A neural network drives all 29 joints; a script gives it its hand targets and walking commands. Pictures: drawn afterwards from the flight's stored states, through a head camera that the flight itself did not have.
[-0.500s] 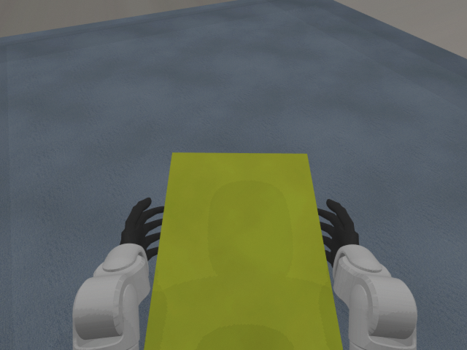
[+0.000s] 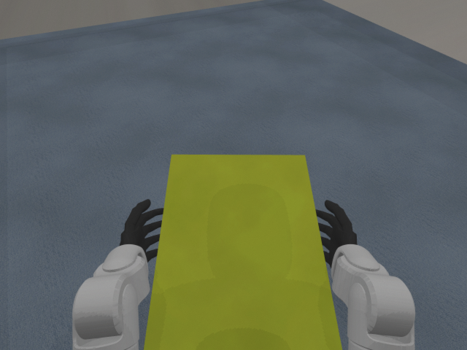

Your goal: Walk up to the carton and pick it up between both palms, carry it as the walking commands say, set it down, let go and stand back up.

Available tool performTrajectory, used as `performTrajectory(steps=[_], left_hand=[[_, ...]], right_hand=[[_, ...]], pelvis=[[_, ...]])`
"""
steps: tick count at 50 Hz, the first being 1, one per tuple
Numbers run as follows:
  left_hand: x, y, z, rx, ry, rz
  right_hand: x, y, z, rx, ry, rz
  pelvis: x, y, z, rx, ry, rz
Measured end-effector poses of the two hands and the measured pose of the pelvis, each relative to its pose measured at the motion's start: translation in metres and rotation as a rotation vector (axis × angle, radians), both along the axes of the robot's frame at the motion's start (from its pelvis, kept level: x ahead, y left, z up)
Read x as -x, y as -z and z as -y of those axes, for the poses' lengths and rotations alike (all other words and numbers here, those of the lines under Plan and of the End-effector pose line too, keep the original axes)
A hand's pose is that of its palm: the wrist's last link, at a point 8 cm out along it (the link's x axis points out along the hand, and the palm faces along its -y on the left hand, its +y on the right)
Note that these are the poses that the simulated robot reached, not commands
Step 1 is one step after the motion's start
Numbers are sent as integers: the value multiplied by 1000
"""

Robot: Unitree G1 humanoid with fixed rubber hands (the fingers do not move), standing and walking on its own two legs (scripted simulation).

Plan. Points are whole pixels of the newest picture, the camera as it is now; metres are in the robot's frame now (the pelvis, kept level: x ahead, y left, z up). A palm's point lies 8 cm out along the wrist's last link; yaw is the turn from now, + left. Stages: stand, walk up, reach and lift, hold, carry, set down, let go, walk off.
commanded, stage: carry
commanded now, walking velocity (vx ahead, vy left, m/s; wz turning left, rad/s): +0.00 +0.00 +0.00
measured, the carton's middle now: (237, 263) +0.26 +0.00 +0.01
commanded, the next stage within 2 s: none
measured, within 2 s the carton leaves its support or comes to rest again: neither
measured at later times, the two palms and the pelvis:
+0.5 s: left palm (156, 258) +0.23 +0.12 +0.08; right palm (359, 258) +0.23 -0.18 +0.08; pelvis -0.01 -0.03 -0.01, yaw -1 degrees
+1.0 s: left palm (150, 258) +0.23 +0.13 +0.08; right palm (354, 256) +0.23 -0.17 +0.08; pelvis -0.01 -0.02 +0.00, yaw +0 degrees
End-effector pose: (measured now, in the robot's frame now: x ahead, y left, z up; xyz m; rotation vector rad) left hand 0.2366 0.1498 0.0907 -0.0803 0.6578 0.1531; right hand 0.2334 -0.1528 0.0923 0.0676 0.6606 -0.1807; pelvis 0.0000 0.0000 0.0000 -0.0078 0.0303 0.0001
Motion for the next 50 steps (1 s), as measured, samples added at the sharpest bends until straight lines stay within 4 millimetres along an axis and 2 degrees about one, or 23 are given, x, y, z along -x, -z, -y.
performTrajectory(steps=[16, 27, 33, 43, 50], left_hand=[[-1, 6, 3, 4, -8, 1], [5, 13, 35, -6, 12, -5], [6, 12, 45, -5, 32, -7], [10, 1, 35, -8, 12, 11], [6, 11, 22, -12, -1, -19]], right_hand=[[-4, 3, 3, 9, -10, 1], [8, 14, 35, -3, 11, -5], [15, 13, 45, -5, 33, -8], [13, 2, 35, -7, 12, 11], [3, 10, 22, 5, -10, -19]], pelvis=[[1, 3, 6, 0, 7, -10], [8, 11, 33, 18, 10, -17], [10, 9, 38, 8, 10, -20], [9, 3, 31, 0, 7, -19], [10, 2, 22, -4, 2, -15]])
